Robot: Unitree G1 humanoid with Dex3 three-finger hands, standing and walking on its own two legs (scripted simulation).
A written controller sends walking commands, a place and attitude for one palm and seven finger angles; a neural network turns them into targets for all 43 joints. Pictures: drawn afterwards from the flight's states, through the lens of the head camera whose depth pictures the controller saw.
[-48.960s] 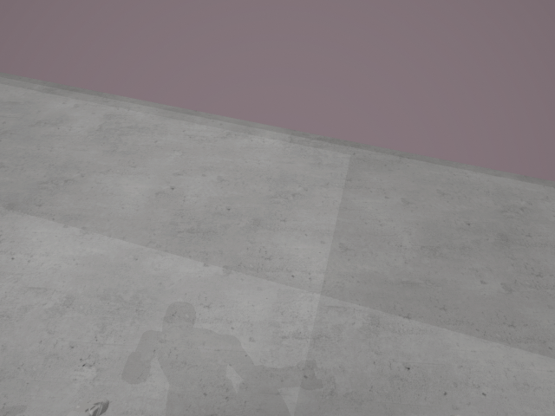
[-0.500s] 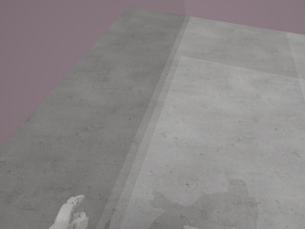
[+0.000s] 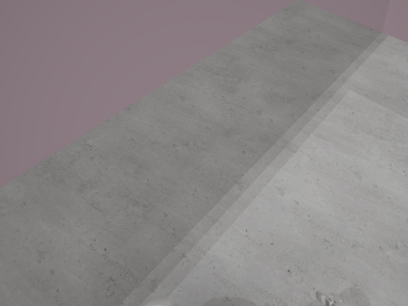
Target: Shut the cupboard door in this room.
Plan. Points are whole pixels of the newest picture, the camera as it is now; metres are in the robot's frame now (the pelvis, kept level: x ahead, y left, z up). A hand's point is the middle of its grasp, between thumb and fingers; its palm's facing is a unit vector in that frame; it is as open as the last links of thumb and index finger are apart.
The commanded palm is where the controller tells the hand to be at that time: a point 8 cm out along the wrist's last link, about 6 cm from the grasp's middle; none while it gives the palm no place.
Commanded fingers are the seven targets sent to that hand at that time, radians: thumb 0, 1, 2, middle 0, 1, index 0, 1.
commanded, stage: walk to a spot facing it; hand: left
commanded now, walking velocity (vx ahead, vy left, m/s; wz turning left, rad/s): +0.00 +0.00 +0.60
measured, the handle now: out of the picture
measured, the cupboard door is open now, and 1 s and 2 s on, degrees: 87 87 87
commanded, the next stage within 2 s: none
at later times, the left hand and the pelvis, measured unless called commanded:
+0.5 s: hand out of the picture +0.12 +0.21 -0.13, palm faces +0.26 -0.93 -0.27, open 7.4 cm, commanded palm none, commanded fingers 0.00 0.90 0.90 -0.20 -0.30 -0.20 -0.30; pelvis +0.03 -0.02 +0.00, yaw +16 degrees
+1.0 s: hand out of the picture -0.09 +0.22 -0.18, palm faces +0.61 -0.75 -0.25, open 7.4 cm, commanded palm none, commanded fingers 0.00 0.90 0.90 -0.20 -0.30 -0.20 -0.30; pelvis +0.02 +0.02 +0.00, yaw +35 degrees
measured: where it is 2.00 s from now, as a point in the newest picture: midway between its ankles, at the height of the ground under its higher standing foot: outside the picture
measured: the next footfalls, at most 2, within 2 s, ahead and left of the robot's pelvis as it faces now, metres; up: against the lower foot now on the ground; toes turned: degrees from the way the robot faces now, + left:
right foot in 0.48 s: +0.11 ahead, -0.13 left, +0.00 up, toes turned +12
left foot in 0.90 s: -0.01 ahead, +0.11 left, +0.00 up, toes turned +38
